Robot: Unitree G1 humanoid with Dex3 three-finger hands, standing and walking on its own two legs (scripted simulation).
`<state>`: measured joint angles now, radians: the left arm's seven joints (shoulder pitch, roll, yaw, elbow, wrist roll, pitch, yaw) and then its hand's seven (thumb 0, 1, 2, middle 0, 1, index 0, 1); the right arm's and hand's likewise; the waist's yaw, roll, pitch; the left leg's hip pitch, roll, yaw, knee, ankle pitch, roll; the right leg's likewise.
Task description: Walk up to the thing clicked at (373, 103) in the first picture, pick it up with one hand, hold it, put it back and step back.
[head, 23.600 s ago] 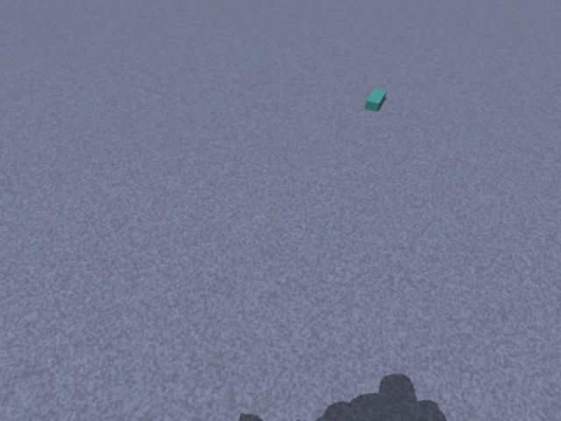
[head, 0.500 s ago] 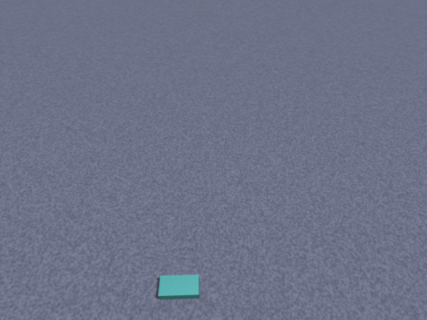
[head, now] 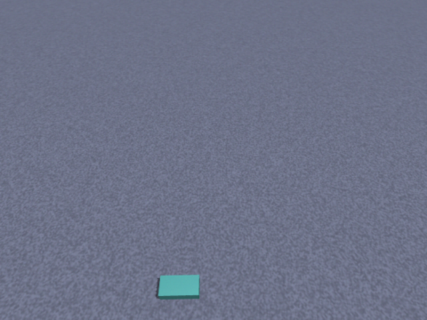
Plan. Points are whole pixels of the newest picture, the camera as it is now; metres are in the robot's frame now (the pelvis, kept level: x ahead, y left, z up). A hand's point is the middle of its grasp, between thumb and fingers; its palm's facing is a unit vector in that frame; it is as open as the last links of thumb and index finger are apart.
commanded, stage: stand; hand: left
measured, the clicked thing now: (179, 287) +0.40 +0.15 -0.75
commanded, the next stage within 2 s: none
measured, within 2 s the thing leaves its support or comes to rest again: neither
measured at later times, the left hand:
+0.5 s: hand out of the picture +0.07 +0.25 -0.16, palm faces -0.04 -0.94 -0.34, open 7.4 cm
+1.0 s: hand out of the picture +0.08 +0.25 -0.16, palm faces -0.04 -0.94 -0.34, open 7.4 cm
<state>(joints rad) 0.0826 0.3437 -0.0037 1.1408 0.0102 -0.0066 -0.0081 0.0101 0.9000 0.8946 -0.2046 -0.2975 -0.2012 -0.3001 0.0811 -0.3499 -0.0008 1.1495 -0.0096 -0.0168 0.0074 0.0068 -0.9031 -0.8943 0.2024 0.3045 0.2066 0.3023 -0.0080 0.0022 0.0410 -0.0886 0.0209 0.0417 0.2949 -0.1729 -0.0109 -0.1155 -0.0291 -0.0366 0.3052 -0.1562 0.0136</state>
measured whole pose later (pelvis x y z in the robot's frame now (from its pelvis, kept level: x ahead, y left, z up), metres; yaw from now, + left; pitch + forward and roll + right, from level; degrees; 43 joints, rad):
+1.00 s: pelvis +0.00 -0.01 +0.00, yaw +0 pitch -2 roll +0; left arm 0.11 0.35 -0.01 1.13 0.01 -0.01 -0.01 0.01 0.90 0.89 -0.20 -0.30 -0.20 -0.30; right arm 0.11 -0.35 0.00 1.14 -0.01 -0.01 0.01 0.01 -0.90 -0.89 0.20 0.30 0.21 0.30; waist -0.01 0.01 0.04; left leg -0.09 0.03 0.03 0.29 -0.18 -0.02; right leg -0.11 -0.02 -0.04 0.31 -0.16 0.00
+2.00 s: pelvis +0.01 -0.01 +0.00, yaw +0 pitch -1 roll +0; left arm 0.11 0.35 -0.01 1.13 0.01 -0.01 -0.01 0.01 0.90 0.89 -0.20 -0.30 -0.20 -0.30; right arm 0.11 -0.35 0.00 1.14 -0.01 -0.01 0.01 0.01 -0.90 -0.89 0.20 0.30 0.21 0.30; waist 0.00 0.01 0.04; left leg -0.08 0.03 0.03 0.29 -0.18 -0.02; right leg -0.11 -0.02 -0.04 0.31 -0.18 0.01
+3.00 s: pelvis +0.01 +0.00 +0.00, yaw +0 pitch -2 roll +0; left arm 0.12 0.35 -0.01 1.12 0.01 -0.01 -0.01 0.01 0.90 0.89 -0.20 -0.30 -0.20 -0.30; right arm 0.12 -0.35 0.00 1.13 -0.01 -0.01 0.01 0.01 -0.90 -0.89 0.20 0.30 0.21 0.30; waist 0.00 0.00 0.04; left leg -0.07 0.02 0.04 0.29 -0.18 -0.02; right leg -0.10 -0.03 -0.04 0.30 -0.17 0.01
